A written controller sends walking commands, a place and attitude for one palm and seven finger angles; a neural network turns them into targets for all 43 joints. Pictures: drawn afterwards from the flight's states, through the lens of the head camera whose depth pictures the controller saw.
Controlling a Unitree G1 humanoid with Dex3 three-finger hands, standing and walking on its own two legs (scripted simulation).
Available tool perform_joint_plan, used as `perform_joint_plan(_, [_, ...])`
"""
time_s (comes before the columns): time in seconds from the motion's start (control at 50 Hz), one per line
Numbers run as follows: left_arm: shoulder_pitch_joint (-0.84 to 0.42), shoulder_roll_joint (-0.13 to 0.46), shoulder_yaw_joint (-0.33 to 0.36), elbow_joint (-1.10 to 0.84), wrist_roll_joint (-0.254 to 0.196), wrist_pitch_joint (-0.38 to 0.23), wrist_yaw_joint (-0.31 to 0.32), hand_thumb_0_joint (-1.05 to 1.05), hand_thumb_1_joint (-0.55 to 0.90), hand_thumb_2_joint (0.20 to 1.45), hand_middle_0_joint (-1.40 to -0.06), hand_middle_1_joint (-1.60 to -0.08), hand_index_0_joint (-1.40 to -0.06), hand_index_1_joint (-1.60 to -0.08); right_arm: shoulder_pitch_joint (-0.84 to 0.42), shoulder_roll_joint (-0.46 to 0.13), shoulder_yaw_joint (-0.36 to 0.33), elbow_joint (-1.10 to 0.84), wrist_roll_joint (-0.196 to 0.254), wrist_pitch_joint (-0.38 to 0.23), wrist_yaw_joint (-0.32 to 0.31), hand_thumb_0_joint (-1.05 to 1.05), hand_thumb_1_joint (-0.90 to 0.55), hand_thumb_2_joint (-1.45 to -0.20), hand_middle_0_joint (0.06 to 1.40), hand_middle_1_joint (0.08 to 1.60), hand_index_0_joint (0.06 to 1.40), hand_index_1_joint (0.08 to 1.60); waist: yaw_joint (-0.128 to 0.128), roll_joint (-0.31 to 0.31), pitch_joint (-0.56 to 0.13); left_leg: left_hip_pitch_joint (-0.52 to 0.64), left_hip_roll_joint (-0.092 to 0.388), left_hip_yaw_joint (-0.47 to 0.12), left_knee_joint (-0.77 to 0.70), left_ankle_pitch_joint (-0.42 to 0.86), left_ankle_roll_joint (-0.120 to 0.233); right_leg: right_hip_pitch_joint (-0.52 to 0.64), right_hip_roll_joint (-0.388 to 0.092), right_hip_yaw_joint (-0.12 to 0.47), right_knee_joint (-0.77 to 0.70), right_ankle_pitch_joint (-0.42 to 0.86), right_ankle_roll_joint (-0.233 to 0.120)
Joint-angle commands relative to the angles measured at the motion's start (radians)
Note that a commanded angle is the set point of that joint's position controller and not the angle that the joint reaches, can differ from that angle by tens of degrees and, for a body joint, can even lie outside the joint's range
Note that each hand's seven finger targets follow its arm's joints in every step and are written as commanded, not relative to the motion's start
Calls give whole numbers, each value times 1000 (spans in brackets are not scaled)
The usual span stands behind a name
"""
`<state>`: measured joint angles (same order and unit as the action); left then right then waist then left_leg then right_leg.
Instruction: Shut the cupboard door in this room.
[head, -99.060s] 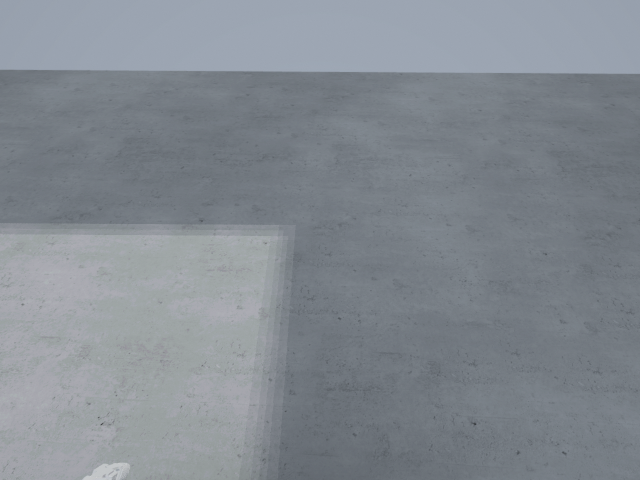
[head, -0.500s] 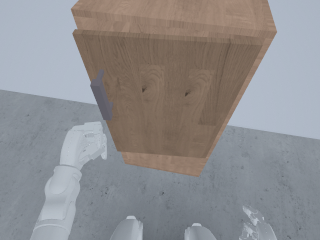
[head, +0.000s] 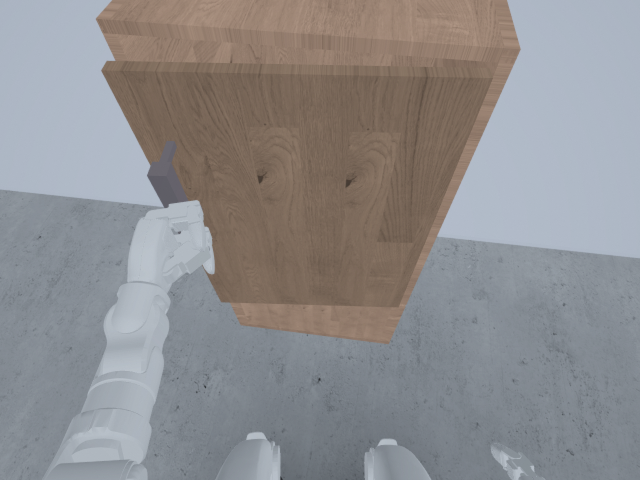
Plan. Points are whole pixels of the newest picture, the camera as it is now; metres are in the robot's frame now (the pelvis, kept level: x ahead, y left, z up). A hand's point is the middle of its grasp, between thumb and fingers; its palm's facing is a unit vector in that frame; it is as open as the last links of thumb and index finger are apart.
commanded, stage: bring the fist close to the handle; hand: left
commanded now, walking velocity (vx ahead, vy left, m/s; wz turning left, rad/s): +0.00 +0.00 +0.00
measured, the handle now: (181, 195) +0.48 +0.20 +0.05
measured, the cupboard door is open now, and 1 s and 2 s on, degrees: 6 0 0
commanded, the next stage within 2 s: push the door shut along its arc in 0.20 s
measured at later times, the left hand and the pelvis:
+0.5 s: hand (194, 248) +0.39 +0.16 +0.05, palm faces -0.09 -1.00 -0.05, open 3.1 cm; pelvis -0.01 +0.00 +0.00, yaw +1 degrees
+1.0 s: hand (204, 216) +0.44 +0.16 +0.06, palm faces -0.23 -0.97 -0.06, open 3.2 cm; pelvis -0.02 +0.02 -0.02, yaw +1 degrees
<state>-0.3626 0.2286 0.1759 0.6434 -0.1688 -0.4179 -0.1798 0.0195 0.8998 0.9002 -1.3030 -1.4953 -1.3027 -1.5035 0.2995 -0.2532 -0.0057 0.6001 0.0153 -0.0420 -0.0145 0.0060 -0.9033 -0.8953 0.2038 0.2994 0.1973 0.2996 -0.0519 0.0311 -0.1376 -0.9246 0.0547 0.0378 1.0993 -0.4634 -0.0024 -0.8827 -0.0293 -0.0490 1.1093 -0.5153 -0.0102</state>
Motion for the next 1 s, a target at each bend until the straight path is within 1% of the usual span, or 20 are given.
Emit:
perform_joint_plan(0.0, [-322,160,46,-185,-20,-75,-9,0,900,900,-1300,-1500,-1300,-1500,12,-136,-49,-117,7,-28,-11,0,-900,-900,200,300,200,300,-13,-62,-313,189,-49,-27,-127,182,27,185,34,46,-181,293,2])
perform_joint_plan(0.04, [-350,180,61,-204,-24,-95,-7,0,900,900,-1300,-1500,-1300,-1500,15,-138,-52,-109,6,-34,-14,0,-900,-900,200,300,200,300,-8,-32,-339,212,-50,-31,-124,190,26,188,35,47,-177,297,-2])
perform_joint_plan(0.1, [-326,151,39,-217,-31,-112,-14,0,900,900,-1300,-1500,-1300,-1500,13,-134,-54,-104,5,-40,-14,0,-900,-900,200,300,200,300,-9,-33,-371,236,-49,-30,-122,209,27,195,35,45,-173,319,-2])
perform_joint_plan(0.12, [-308,170,56,-221,-32,-114,-16,0,900,900,-1300,-1500,-1300,-1500,16,-138,-55,-105,5,-43,-15,0,-900,-900,200,300,200,300,2,-11,-383,241,-51,-31,-119,234,27,204,37,43,-164,344,-5])
perform_joint_plan(0.2, [-309,185,63,-165,-28,-92,-26,0,900,900,-1300,-1500,-1300,-1500,12,-139,-52,-98,8,-32,-16,0,-900,-900,200,300,200,300,-7,-42,-331,203,-50,-27,-125,194,27,193,34,51,-180,311,1])
perform_joint_plan(0.26, [-286,190,74,-182,-37,-90,-34,0,900,900,-1300,-1500,-1300,-1500,4,-137,-50,-112,9,-31,-17,0,-900,-900,200,300,200,300,8,-22,-348,211,-51,-27,-132,207,26,211,32,49,-177,322,-3])
perform_joint_plan(0.28, [-313,161,48,-194,-42,-91,-37,0,900,900,-1300,-1500,-1300,-1500,-2,-133,-48,-114,10,-32,-17,0,-900,-900,200,300,200,300,-6,-20,-345,220,-51,-26,-129,195,27,197,34,49,-182,310,0])
perform_joint_plan(0.34, [-362,192,56,-165,-37,-97,-53,0,900,900,-1300,-1500,-1300,-1500,3,-141,-47,-99,9,-34,-21,0,-900,-900,200,300,200,300,-20,-36,-335,208,-50,-35,-118,192,29,187,33,50,-175,311,-1])
perform_joint_plan(0.38, [-426,223,73,-111,-34,-97,-68,0,900,900,-1300,-1500,-1300,-1500,3,-144,-43,-90,11,-33,-26,0,-900,-900,200,300,200,300,-29,-48,-298,179,-49,-38,-113,149,29,164,34,56,-182,258,0])
perform_joint_plan(0.44, [-554,213,42,-46,-30,-93,-95,0,900,900,-1300,-1500,-1300,-1500,1,-146,-39,-75,14,-37,-33,0,-900,-900,200,300,200,300,-54,-4,-288,193,-49,-50,-105,107,29,95,35,52,-182,196,-5])
perform_joint_plan(0.54, [-600,223,51,8,-37,-83,-133,0,900,900,-1300,-1500,-1300,-1500,27,-158,-43,-67,12,-43,-28,0,-900,-900,200,300,200,300,-41,40,-415,274,-43,-75,-89,213,22,76,40,27,-134,277,-17])
perform_joint_plan(0.56, [-596,217,50,21,-37,-76,-138,0,900,900,-1300,-1500,-1300,-1500,35,-159,-45,-66,12,-40,-25,0,-900,-900,200,300,200,300,-42,25,-423,280,-41,-77,-88,234,21,72,41,22,-129,293,-16])
perform_joint_plan(0.62, [-649,212,34,16,-33,-74,-148,0,900,900,-1300,-1500,-1300,-1500,47,-162,-48,-66,12,-39,-20,0,-900,-900,200,300,200,300,-52,50,-427,295,-42,-81,-79,260,24,47,44,16,-122,303,-19])
perform_joint_plan(0.68, [-722,213,28,75,-25,-70,-147,0,900,900,-1300,-1500,-1300,-1500,56,-166,-47,-50,13,-31,-19,0,-900,-900,200,300,200,300,-74,6,-376,262,-38,-89,-86,193,24,9,44,14,-134,238,-15])
perform_joint_plan(0.72, [-771,242,45,87,-20,-78,-148,0,900,900,-1300,-1500,-1300,-1500,67,-173,-46,-47,11,-32,-20,0,-900,-900,200,300,200,300,-78,17,-383,252,-42,-90,-82,177,28,2,47,14,-132,216,-19])
perform_joint_plan(0.78, [-869,211,-2,143,-3,-80,-157,0,900,900,-1300,-1500,-1300,-1500,79,-174,-46,-26,11,-32,-20,0,-900,-900,200,300,200,300,-113,29,-363,262,-35,-105,-84,138,27,-68,46,11,-132,171,-18])
perform_joint_plan(0.84, [-889,249,29,177,1,-81,-169,0,900,900,-1300,-1500,-1300,-1500,98,-184,-49,-18,6,-35,-18,0,-900,-900,200,300,200,300,-106,49,-430,284,-37,-112,-71,172,26,-67,48,8,-116,186,-23])
perform_joint_plan(0.86, [-892,255,36,194,0,-76,-174,0,900,900,-1300,-1500,-1300,-1500,104,-184,-48,-16,5,-34,-17,0,-900,-900,200,300,200,300,-108,33,-432,277,-35,-113,-70,175,26,-62,49,5,-116,187,-22])
perform_joint_plan(0.88, [-897,261,41,198,-2,-73,-180,0,900,900,-1300,-1500,-1300,-1500,109,-184,-48,-16,5,-33,-15,0,-900,-900,200,300,200,300,-106,51,-438,279,-35,-110,-67,185,26,-62,50,7,-115,193,-23])
perform_joint_plan(0.98, [-1056,239,-13,247,10,-56,-189,0,900,900,-1300,-1500,-1300,-1500,124,-193,-45,9,8,-36,-20,0,-900,-900,200,300,200,300,-163,35,-360,233,-33,-129,-64,63,31,-160,51,4,-117,106,-20])
